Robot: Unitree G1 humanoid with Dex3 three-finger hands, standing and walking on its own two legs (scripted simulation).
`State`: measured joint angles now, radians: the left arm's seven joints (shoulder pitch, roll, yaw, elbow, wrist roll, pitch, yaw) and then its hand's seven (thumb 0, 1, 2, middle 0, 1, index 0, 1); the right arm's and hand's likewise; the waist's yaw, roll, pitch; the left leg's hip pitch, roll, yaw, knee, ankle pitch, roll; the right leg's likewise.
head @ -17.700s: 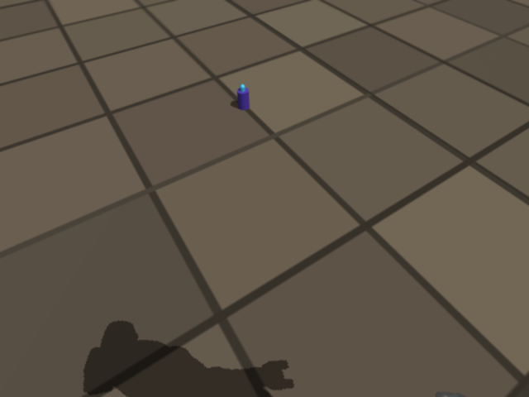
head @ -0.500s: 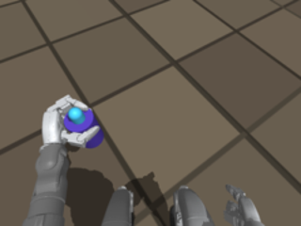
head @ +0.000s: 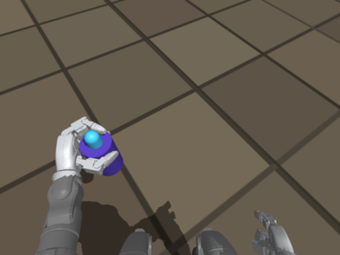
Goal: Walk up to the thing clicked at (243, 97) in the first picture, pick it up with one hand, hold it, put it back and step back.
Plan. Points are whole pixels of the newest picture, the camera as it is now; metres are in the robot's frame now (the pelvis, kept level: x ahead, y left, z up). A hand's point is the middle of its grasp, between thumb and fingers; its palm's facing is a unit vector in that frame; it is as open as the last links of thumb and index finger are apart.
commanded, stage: lift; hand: left
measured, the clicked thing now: (101, 150) +0.34 +0.18 +0.01
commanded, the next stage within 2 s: hold in 0.26 s
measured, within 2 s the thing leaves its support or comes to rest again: neither
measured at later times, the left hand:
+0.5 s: hand (99, 144) +0.33 +0.17 +0.06, palm faces +0.09 -1.00 -0.01, open 8.3 cm
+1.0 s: hand (99, 141) +0.33 +0.16 +0.08, palm faces +0.09 -1.00 -0.01, open 8.3 cm
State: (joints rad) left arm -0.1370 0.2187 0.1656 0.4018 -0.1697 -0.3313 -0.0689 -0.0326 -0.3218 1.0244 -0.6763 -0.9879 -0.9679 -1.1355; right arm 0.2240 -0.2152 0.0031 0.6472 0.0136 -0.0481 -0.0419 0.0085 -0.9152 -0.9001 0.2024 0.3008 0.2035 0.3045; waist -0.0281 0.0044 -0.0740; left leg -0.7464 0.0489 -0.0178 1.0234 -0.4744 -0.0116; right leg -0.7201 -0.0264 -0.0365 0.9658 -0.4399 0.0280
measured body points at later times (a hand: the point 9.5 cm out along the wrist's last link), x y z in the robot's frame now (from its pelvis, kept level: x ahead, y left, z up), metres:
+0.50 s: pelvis +0.00 -0.01 +0.02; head +0.05 +0.00 +0.46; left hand +0.32 +0.22 +0.07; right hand +0.13 -0.25 -0.09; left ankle +0.02 +0.12 -0.68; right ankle +0.02 -0.14 -0.68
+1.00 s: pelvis +0.00 -0.01 +0.03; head +0.03 +0.00 +0.47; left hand +0.32 +0.22 +0.08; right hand +0.14 -0.25 -0.08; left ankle +0.02 +0.12 -0.68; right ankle +0.02 -0.14 -0.68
